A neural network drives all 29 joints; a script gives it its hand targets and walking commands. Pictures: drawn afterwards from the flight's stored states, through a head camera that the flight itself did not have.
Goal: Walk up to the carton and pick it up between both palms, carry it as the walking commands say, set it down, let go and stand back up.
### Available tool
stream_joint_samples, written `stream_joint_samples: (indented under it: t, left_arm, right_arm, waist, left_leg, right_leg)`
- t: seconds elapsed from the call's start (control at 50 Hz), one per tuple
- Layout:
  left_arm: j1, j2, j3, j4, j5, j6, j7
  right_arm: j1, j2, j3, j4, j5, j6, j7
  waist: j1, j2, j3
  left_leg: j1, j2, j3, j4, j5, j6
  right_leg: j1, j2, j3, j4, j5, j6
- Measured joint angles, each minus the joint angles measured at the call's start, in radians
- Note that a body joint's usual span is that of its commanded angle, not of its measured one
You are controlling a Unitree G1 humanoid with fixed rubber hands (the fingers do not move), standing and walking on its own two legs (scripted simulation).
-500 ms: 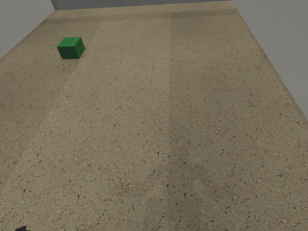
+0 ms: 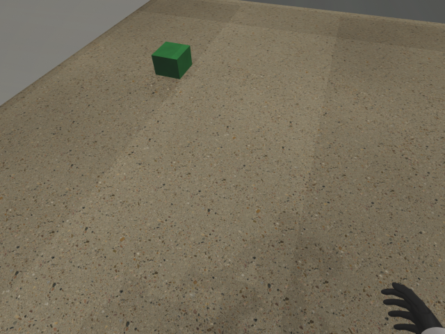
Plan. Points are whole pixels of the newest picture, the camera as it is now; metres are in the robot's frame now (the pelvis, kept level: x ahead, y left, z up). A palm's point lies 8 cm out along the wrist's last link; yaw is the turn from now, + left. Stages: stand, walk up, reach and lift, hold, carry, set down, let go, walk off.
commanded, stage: walk up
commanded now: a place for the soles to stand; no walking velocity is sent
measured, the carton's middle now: (172, 60) +2.23 +0.55 -0.68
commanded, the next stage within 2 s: none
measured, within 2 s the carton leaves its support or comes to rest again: neither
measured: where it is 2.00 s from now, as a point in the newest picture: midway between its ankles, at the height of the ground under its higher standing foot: (193, 155)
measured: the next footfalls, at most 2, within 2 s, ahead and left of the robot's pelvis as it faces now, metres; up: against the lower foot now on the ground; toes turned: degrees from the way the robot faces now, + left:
right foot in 0.22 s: +0.34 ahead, -0.15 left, +0.00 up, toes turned -8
left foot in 0.62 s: +0.59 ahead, +0.17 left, +0.00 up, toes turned +9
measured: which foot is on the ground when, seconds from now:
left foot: down 0.00-0.22, up 0.24-0.60, down 0.62-1.00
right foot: up 0.00-0.20, down 0.22-0.62, up 0.64-1.00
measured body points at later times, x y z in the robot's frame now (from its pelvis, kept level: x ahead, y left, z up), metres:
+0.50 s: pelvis +0.34 -0.01 +0.01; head +0.35 -0.03 +0.46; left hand +0.34 +0.38 -0.05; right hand +0.59 -0.30 -0.06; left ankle +0.48 +0.16 -0.70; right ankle +0.30 -0.14 -0.73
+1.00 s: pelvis +0.67 +0.08 -0.01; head +0.69 +0.06 +0.44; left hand +0.80 +0.42 -0.08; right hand +0.72 -0.28 -0.11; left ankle +0.56 +0.16 -0.73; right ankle +0.83 -0.02 -0.73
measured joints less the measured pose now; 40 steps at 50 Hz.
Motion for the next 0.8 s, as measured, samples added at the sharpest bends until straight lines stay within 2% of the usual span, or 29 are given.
stream_joint_samples:
  t: [0.06, 0.12, 0.16, 0.2, 0.22, 0.28, 0.32, 0.36, 0.42, 0.5, 0.56, 0.6, 0.62, 0.64, 0.66, 0.68, 0.72, 0.76, 0.8]
  left_arm:
    - [-0.009, -0.002, 0.001, 0.002, 0.011, 0.009, -0.017]
    - [-0.029, 0.005, 0.017, 0.012, 0.022, 0.013, -0.036]
    - [-0.047, 0.011, 0.031, 0.019, 0.023, 0.012, -0.046]
    - [-0.060, 0.027, 0.043, 0.013, 0.021, 0.007, -0.046]
    - [-0.068, 0.040, 0.053, 0.002, 0.024, -0.001, -0.038]
    - [-0.074, 0.030, 0.057, -0.025, 0.026, -0.008, -0.011]
    - [-0.059, 0.021, 0.052, -0.029, 0.027, -0.009, -0.004]
    - [-0.035, 0.019, 0.050, -0.020, 0.027, -0.015, -0.001]
    - [0.011, 0.031, 0.055, 0.000, 0.029, -0.024, -0.006]
    - [0.060, 0.052, 0.064, 0.031, 0.028, -0.021, -0.010]
    - [0.083, 0.063, 0.067, 0.045, 0.025, -0.012, -0.007]
    - [0.094, 0.068, 0.065, 0.049, 0.021, -0.004, -0.002]
    - [0.099, 0.069, 0.062, 0.048, 0.019, 0.001, 0.001]
    - [0.095, 0.065, 0.058, 0.047, 0.016, 0.007, 0.006]
    - [0.082, 0.055, 0.051, 0.040, 0.012, 0.013, 0.010]
    - [0.066, 0.045, 0.041, 0.028, 0.008, 0.015, 0.014]
    - [0.040, 0.028, 0.023, 0.008, -0.001, 0.011, 0.015]
    - [0.024, 0.012, 0.012, -0.004, -0.001, 0.008, 0.009]
    - [0.016, -0.001, 0.009, -0.007, 0.007, 0.014, 0.001]
  right_arm:
    - [0.090, 0.004, -0.006, 0.014, -0.005, -0.009, -0.002]
    - [0.159, -0.013, -0.019, 0.015, -0.015, -0.016, 0.006]
    - [0.194, -0.032, -0.026, 0.018, -0.018, -0.018, 0.007]
    - [0.224, -0.051, -0.030, 0.022, -0.020, -0.020, 0.001]
    - [0.232, -0.056, -0.030, 0.027, -0.019, -0.021, -0.003]
    - [0.194, -0.061, -0.024, 0.046, -0.008, -0.017, -0.018]
    - [0.155, -0.058, -0.013, 0.051, -0.009, -0.019, -0.014]
    - [0.112, -0.050, -0.006, 0.049, -0.013, -0.017, 0.001]
    - [0.040, -0.037, -0.002, 0.036, -0.021, -0.011, 0.031]
    - [-0.061, -0.032, -0.006, 0.014, -0.020, -0.002, 0.056]
    - [-0.121, -0.028, -0.011, -0.001, -0.016, 0.006, 0.063]
    - [-0.143, -0.027, -0.014, -0.013, -0.017, 0.009, 0.062]
    - [-0.147, -0.030, -0.016, -0.020, -0.021, 0.006, 0.056]
    - [-0.148, -0.031, -0.021, -0.024, -0.027, -0.001, 0.045]
    - [-0.139, -0.028, -0.024, -0.028, -0.027, -0.007, 0.030]
    - [-0.119, -0.023, -0.023, -0.029, -0.021, -0.012, 0.018]
    - [-0.063, -0.007, -0.013, -0.013, -0.008, -0.016, -0.001]
    - [-0.001, 0.004, -0.005, 0.003, -0.003, -0.018, -0.014]
    - [0.059, 0.006, -0.004, 0.010, -0.005, -0.023, -0.020]
  waist:
    - [-0.048, -0.018, 0.008]
    - [-0.092, -0.019, 0.013]
    - [-0.112, -0.010, 0.010]
    - [-0.122, 0.005, 0.002]
    - [-0.120, 0.008, 0.001]
    - [-0.089, 0.069, 0.012]
    - [-0.067, 0.094, 0.006]
    - [-0.044, 0.105, -0.008]
    - [-0.014, 0.096, -0.023]
    - [0.014, 0.082, -0.024]
    - [0.026, 0.070, -0.027]
    - [0.033, 0.057, -0.031]
    - [0.035, 0.052, -0.033]
    - [0.032, 0.043, -0.026]
    - [0.025, 0.034, -0.017]
    - [0.020, 0.025, -0.009]
    - [0.007, -0.001, 0.001]
    - [-0.015, -0.026, 0.005]
    - [-0.041, -0.038, 0.008]
  left_leg:
    - [0.095, -0.014, 0.002, -0.056, -0.038, 0.015]
    - [0.180, -0.017, 0.004, -0.075, -0.099, 0.009]
    - [0.228, -0.011, 0.001, -0.054, -0.161, -0.001]
    - [0.245, 0.003, -0.009, 0.038, -0.253, -0.009]
    - [0.208, 0.013, -0.009, 0.165, -0.287, -0.003]
    - [0.010, 0.010, -0.107, 0.597, -0.256, 0.016]
    - [-0.105, 0.035, -0.099, 0.679, -0.177, -0.002]
    - [-0.191, 0.076, -0.074, 0.615, -0.119, -0.031]
    - [-0.266, 0.121, -0.045, 0.422, -0.037, -0.057]
    - [-0.275, 0.138, -0.031, 0.175, 0.112, -0.061]
    - [-0.237, 0.123, -0.018, 0.081, 0.148, -0.044]
    - [-0.188, 0.101, -0.006, 0.039, 0.118, -0.017]
    - [-0.153, 0.085, -0.005, 0.019, 0.093, 0.001]
    - [-0.146, 0.070, -0.001, 0.039, 0.124, 0.007]
    - [-0.151, 0.058, 0.002, 0.086, 0.104, 0.007]
    - [-0.142, 0.051, 0.006, 0.110, 0.068, 0.006]
    - [-0.086, 0.036, 0.015, 0.086, 0.019, 0.003]
    - [-0.016, 0.019, 0.032, 0.025, 0.012, 0.005]
    - [0.045, 0.004, 0.047, -0.021, -0.005, 0.017]
  right_leg:
    - [-0.116, -0.007, -0.003, -0.165, 0.025, 0.020]
    - [-0.167, 0.008, -0.026, -0.363, 0.139, 0.024]
    - [-0.168, 0.029, -0.047, -0.435, 0.212, 0.021]
    - [-0.125, 0.056, -0.071, -0.478, 0.199, 0.002]
    - [-0.111, 0.064, -0.071, -0.468, 0.176, -0.013]
    - [-0.086, 0.088, -0.114, -0.369, 0.088, -0.021]
    - [-0.014, 0.095, -0.144, -0.411, 0.064, -0.016]
    - [0.064, 0.101, -0.167, -0.484, 0.062, -0.006]
    - [0.171, 0.104, -0.181, -0.591, 0.057, 0.005]
    - [0.305, 0.104, -0.187, -0.695, 0.034, 0.036]
    - [0.392, 0.092, -0.191, -0.731, -0.011, 0.065]
    - [0.432, 0.073, -0.188, -0.715, -0.061, 0.082]
    - [0.432, 0.056, -0.184, -0.663, -0.100, 0.079]
    - [0.394, 0.028, -0.171, -0.540, -0.138, 0.055]
    - [0.323, 0.023, -0.115, -0.360, -0.159, 0.032]
    - [0.242, 0.041, -0.047, -0.188, -0.152, 0.013]
    - [0.104, 0.069, 0.030, 0.008, -0.087, -0.008]
    - [-0.001, 0.066, 0.051, 0.024, -0.028, -0.005]
    - [-0.083, 0.056, 0.050, -0.043, -0.006, 0.007]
